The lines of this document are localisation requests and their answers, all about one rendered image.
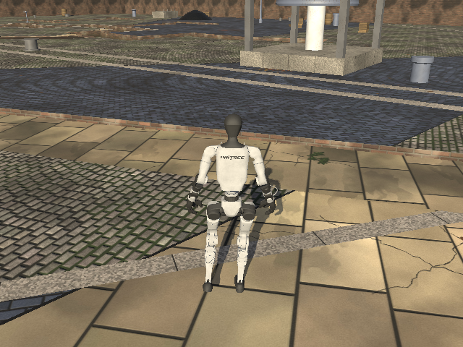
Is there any right robot forearm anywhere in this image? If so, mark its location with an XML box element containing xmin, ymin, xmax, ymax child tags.
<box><xmin>260</xmin><ymin>176</ymin><xmax>274</xmax><ymax>203</ymax></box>

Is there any robot right upper arm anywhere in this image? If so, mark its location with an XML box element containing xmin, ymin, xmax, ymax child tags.
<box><xmin>248</xmin><ymin>146</ymin><xmax>267</xmax><ymax>186</ymax></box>

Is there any left robot shin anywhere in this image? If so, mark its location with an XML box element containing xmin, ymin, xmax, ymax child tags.
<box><xmin>205</xmin><ymin>234</ymin><xmax>216</xmax><ymax>283</ymax></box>

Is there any left robot forearm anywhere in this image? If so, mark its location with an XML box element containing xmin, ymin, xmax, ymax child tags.
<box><xmin>188</xmin><ymin>174</ymin><xmax>203</xmax><ymax>202</ymax></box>

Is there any robot left upper arm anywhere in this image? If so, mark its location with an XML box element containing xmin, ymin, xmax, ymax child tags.
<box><xmin>196</xmin><ymin>145</ymin><xmax>218</xmax><ymax>185</ymax></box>

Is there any robot left hand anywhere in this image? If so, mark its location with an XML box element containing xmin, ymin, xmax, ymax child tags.
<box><xmin>186</xmin><ymin>198</ymin><xmax>203</xmax><ymax>215</ymax></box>

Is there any robot right hand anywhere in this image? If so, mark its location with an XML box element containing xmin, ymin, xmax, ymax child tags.
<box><xmin>259</xmin><ymin>200</ymin><xmax>276</xmax><ymax>215</ymax></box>

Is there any robot torso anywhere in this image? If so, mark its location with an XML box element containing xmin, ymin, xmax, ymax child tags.
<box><xmin>216</xmin><ymin>142</ymin><xmax>249</xmax><ymax>217</ymax></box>

